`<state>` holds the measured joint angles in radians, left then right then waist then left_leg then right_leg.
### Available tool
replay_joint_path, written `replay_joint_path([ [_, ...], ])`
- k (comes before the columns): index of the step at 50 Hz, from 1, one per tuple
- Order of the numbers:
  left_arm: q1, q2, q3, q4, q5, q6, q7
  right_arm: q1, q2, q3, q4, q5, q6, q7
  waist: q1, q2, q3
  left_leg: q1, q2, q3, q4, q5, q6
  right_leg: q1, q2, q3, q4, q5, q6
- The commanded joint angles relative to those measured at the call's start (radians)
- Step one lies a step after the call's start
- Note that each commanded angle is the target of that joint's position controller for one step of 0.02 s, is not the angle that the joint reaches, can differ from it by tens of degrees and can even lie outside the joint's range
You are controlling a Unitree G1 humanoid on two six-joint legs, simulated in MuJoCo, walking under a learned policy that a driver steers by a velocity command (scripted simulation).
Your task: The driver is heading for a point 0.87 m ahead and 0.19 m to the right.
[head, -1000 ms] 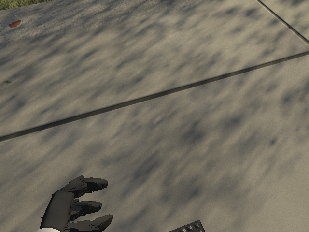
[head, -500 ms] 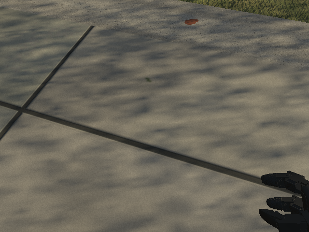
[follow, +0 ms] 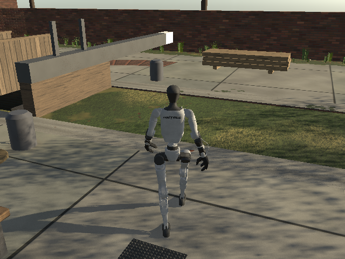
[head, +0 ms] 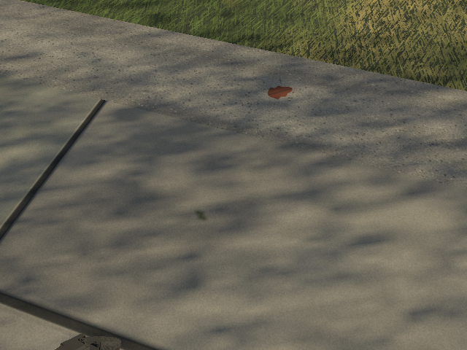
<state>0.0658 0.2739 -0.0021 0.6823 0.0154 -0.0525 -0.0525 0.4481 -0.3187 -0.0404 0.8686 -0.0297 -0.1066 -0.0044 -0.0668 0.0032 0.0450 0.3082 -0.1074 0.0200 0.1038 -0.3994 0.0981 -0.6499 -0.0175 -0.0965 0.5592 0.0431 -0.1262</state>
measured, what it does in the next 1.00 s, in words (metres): walks ahead, turning right: right foot, then left foot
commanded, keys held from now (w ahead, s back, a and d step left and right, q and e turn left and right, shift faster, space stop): w+e+shift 0.40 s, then w+shift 0.28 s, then shift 0.32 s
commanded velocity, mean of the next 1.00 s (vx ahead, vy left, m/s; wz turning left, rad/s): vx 0.85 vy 0.00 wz -0.49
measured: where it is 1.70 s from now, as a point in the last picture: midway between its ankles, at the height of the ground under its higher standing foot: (304, 179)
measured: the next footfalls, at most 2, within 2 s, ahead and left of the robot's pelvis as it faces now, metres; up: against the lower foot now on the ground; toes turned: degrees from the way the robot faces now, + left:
right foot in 0.04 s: +0.24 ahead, -0.08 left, +0.00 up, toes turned -4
left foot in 0.46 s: +0.69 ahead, +0.01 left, +0.00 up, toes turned -25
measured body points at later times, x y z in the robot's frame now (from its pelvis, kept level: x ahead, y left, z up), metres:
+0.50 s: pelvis +0.49 -0.06 +0.00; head +0.53 -0.07 +0.45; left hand +0.58 +0.24 -0.12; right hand +0.65 -0.35 -0.05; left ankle +0.65 +0.02 -0.71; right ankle +0.23 -0.07 -0.66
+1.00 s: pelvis +0.86 -0.25 +0.02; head +0.90 -0.27 +0.47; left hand +1.13 -0.12 -0.09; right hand +0.77 -0.51 -0.11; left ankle +0.83 -0.05 -0.60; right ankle +0.90 -0.35 -0.71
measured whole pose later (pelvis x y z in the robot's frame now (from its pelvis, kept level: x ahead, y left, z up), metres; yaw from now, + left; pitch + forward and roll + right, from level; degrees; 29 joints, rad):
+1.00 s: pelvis +0.86 -0.25 +0.02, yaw -30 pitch +2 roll +0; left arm 0.12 0.26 0.00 0.74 0.01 -0.07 -0.03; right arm 0.30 -0.27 -0.01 0.85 0.01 -0.09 -0.01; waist -0.03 -0.01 0.06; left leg -0.39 0.01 -0.07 1.24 -0.49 -0.05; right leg -0.41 0.08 -0.01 0.50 -0.11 -0.09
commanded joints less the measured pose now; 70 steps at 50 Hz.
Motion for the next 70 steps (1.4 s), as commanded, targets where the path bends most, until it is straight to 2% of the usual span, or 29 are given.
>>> replay_joint_path([
  [1, 0.417, 0.175, 0.073, 0.077, 0.002, 0.002, 0.015, -0.087, -0.195, -0.043, -0.067, -0.038, 0.027, -0.035, 0.273, 0.122, -0.214, -0.214, 0.268, 0.095, 0.680, 1.495, -0.029, 0.565, 0.132, -0.041, 0.021, -0.172, -0.065],
  [2, 0.586, 0.239, 0.104, 0.113, 0.011, 0.014, 0.032, -0.127, -0.167, -0.033, -0.090, -0.035, 0.024, -0.034, 0.349, 0.054, -0.273, -0.451, 0.203, 0.108, 1.086, 1.148, -0.024, 0.799, 0.033, 0.113, 0.050, -0.358, -0.118],
  [3, 0.508, 0.347, 0.134, 0.116, 0.021, 0.024, 0.032, -0.020, -0.017, 0.002, -0.155, 0.019, 0.000, 0.000, 0.167, -0.395, -0.342, -1.002, -0.008, 0.032, 1.518, -0.011, -0.118, 1.122, -0.261, 0.781, -0.102, -0.505, -0.337],
  [4, 0.425, 0.278, 0.132, 0.074, 0.004, 0.027, 0.024, -0.119, -0.083, 0.011, -0.182, -0.003, -0.020, -0.006, 0.216, -0.141, -0.367, -1.128, 0.025, -0.115, 1.545, 0.014, -0.083, 1.111, -0.264, 0.969, -0.258, -0.519, -0.338],
  [6, 0.381, 0.192, 0.112, 0.103, -0.002, 0.021, 0.032, -0.225, -0.088, 0.025, -0.219, -0.009, -0.041, 0.001, 0.142, 0.079, -0.129, -1.083, 0.142, -0.135, 1.330, 0.119, -0.066, 0.782, -0.211, 0.743, -0.308, -0.408, -0.244],
  [10, 0.332, 0.168, 0.093, 0.110, -0.010, -0.011, 0.038, -0.245, -0.049, 0.049, -0.265, -0.053, 0.033, 0.015, 0.027, 0.030, 0.021, -0.952, 0.202, -0.086, 1.077, 0.044, -0.120, 0.380, -0.054, 0.521, -0.382, -0.299, -0.206],
  [14, 0.334, 0.195, 0.111, 0.096, -0.017, -0.027, 0.033, -0.476, -0.024, 0.072, -0.356, -0.020, 0.032, 0.036, 0.090, -0.020, 0.090, -0.831, 0.187, -0.011, 0.663, 0.365, -0.158, 0.229, 0.026, 0.443, -0.455, -0.134, -0.159],
  [20, 0.387, 0.240, 0.133, 0.110, -0.026, -0.023, 0.046, -0.493, -0.069, 0.052, -0.363, -0.005, 0.018, 0.019, 0.129, -0.051, -0.032, -0.643, 0.098, -0.027, 0.393, 0.448, -0.113, 0.523, -0.010, 0.483, -0.255, 0.346, -0.058],
  [22, 0.356, 0.284, 0.138, 0.115, -0.008, -0.027, 0.045, -0.221, -0.137, 0.014, -0.286, -0.003, 0.009, -0.005, -0.015, -0.045, -0.207, -0.361, 0.083, -0.005, 0.402, 0.315, -0.078, 0.557, 0.000, 0.440, 0.078, 0.532, -0.020],
  [23, 0.314, 0.237, 0.124, 0.104, 0.002, -0.040, 0.046, -0.004, -0.182, -0.012, -0.238, -0.015, 0.005, -0.027, -0.120, -0.032, -0.306, -0.124, 0.189, -0.087, 0.456, 0.167, -0.050, 0.417, 0.029, 0.404, 0.348, 0.383, -0.010],
  [24, 0.343, 0.070, 0.082, 0.075, -0.005, -0.051, 0.050, 0.133, -0.248, -0.033, -0.209, -0.050, 0.002, -0.041, -0.111, 0.201, -0.415, 0.099, 0.454, -0.448, 0.404, -0.155, 0.001, 0.179, 0.115, 0.313, 0.689, -0.327, -0.004],
  [25, 0.472, 0.057, 0.059, 0.045, -0.036, -0.046, 0.041, 0.044, -0.301, -0.054, -0.199, -0.041, 0.011, -0.023, 0.002, 0.442, -0.497, 0.149, 0.581, -0.995, 0.182, -0.296, 0.128, -0.037, 0.157, 0.260, 0.869, -0.509, 0.014],
  [26, 0.355, 0.128, 0.063, 0.079, -0.005, -0.029, 0.051, -0.077, -0.169, -0.040, -0.226, -0.031, 0.015, -0.012, -0.008, 0.201, -0.297, 0.005, 0.510, -0.857, 0.160, -0.388, 0.120, -0.124, 0.057, 0.235, 0.869, -0.394, 0.003],
  [28, 0.186, 0.131, 0.062, 0.048, 0.020, -0.021, 0.027, -0.115, -0.072, -0.020, -0.189, -0.029, 0.011, 0.000, -0.005, 0.002, -0.115, -0.239, 0.408, -0.537, 0.160, -0.072, 0.089, -0.087, 0.013, 0.217, 0.763, -0.312, 0.018],
  [31, 0.130, 0.067, 0.038, -0.004, 0.032, 0.003, 0.004, -0.030, -0.026, -0.005, -0.092, -0.007, -0.014, 0.006, 0.049, 0.078, -0.038, -0.346, 0.350, -0.361, 0.116, 0.176, 0.074, -0.092, -0.010, 0.240, 0.666, -0.371, 0.034],
  [36, -0.060, 0.047, -0.002, -0.100, 0.034, -0.008, -0.023, -0.087, -0.062, -0.009, -0.065, 0.017, -0.028, 0.015, 0.093, 0.039, 0.078, -0.545, 0.256, -0.037, -0.012, 0.580, 0.033, 0.041, -0.007, 0.104, 0.209, -0.110, 0.063],
  [40, 0.021, 0.067, -0.001, -0.041, 0.037, -0.026, -0.020, -0.010, -0.146, -0.024, -0.005, 0.040, -0.034, 0.024, 0.118, 0.071, -0.013, -0.492, 0.255, 0.024, 0.107, 1.026, 0.001, 0.407, 0.094, 0.001, 0.028, 0.054, 0.030],
  [41, 0.078, 0.127, 0.040, -0.051, -0.025, -0.039, 0.004, -0.037, -0.220, -0.043, -0.028, 0.090, -0.024, 0.003, 0.183, 0.098, -0.117, -0.411, 0.278, -0.006, 0.260, 1.143, -0.015, 0.497, 0.092, 0.069, 0.010, 0.066, 0.018],
  [42, 0.181, 0.157, 0.052, -0.018, -0.023, -0.037, 0.018, -0.081, -0.228, -0.043, -0.028, 0.088, -0.010, -0.008, 0.258, 0.096, -0.172, -0.401, 0.268, 0.010, 0.431, 1.152, -0.051, 0.589, 0.064, 0.094, -0.056, 0.135, 0.002],
  [43, 0.292, 0.215, 0.071, 0.016, -0.003, -0.029, 0.035, -0.079, -0.183, -0.030, -0.047, 0.065, -0.004, -0.016, 0.290, 0.053, -0.241, -0.511, 0.215, 0.017, 0.688, 0.912, -0.088, 0.774, -0.040, 0.178, -0.045, 0.372, -0.024],
  [44, 0.315, 0.281, 0.067, 0.027, 0.030, -0.022, 0.048, 0.091, -0.014, 0.014, -0.046, 0.010, -0.004, -0.004, 0.161, -0.284, -0.386, -0.811, 0.039, 0.007, 1.172, -0.195, -0.146, 1.093, -0.323, 0.493, 0.081, 0.987, -0.171],
  [45, 0.363, 0.210, 0.058, 0.020, 0.028, -0.022, 0.033, 0.217, -0.043, 0.019, 0.010, 0.047, -0.010, 0.008, 0.182, -0.212, -0.619, -0.896, 0.010, -0.240, 1.368, -0.291, -0.136, 1.203, -0.416, 0.712, 0.052, 0.964, -0.289],
  [47, 0.175, 0.152, 0.056, 0.002, -0.026, -0.025, 0.025, 0.003, -0.112, 0.001, -0.051, 0.061, -0.003, -0.002, 0.135, -0.047, -0.333, -0.956, 0.130, -0.149, 1.243, -0.163, -0.138, 0.887, -0.300, 0.501, -0.066, 0.728, -0.231],
  [49, 0.108, 0.103, 0.042, 0.011, -0.017, -0.036, 0.026, -0.065, -0.097, -0.008, -0.059, 0.039, 0.018, -0.022, 0.072, 0.038, -0.187, -0.892, 0.177, -0.114, 1.154, -0.068, -0.160, 0.607, -0.243, 0.424, -0.169, 0.665, -0.195],
  [54, 0.060, 0.099, 0.049, 0.059, 0.004, -0.035, 0.035, -0.107, 0.009, 0.010, -0.080, 0.029, 0.053, -0.028, 0.009, -0.055, -0.172, -0.692, 0.194, -0.083, 0.794, 0.092, -0.169, 0.358, -0.166, 0.231, -0.242, 0.669, -0.153],
  [62, 0.098, 0.100, 0.051, 0.142, -0.018, -0.005, 0.049, -0.290, -0.037, -0.009, -0.094, 0.018, 0.068, -0.019, 0.041, -0.073, -0.122, -0.538, 0.142, -0.070, 0.397, 0.385, -0.109, 0.363, -0.131, 0.226, -0.180, 0.167, -0.061],
  [65, 0.316, 0.045, 0.038, 0.194, 0.000, -0.016, 0.053, -0.336, -0.118, -0.026, -0.107, 0.004, 0.073, -0.029, 0.145, 0.144, -0.183, -0.339, 0.320, -0.216, 0.379, 0.883, 0.037, 0.280, 0.021, 0.161, -0.075, -0.320, 0.072],
  [67, 0.247, 0.068, 0.038, 0.198, -0.002, 0.011, 0.067, -0.375, -0.024, -0.009, -0.106, 0.020, 0.086, -0.015, 0.107, 0.116, -0.170, -0.435, 0.275, -0.209, 0.359, 0.578, 0.037, 0.349, 0.017, 0.136, -0.102, -0.342, 0.106],
  [70, 0.196, 0.083, 0.046, 0.201, -0.002, 0.053, 0.079, -0.384, -0.039, -0.014, -0.090, 0.022, 0.083, -0.004, 0.091, 0.074, -0.106, -0.507, 0.215, -0.167, 0.353, 0.437, -0.016, 0.371, 0.012, 0.144, -0.112, -0.284, 0.100],
])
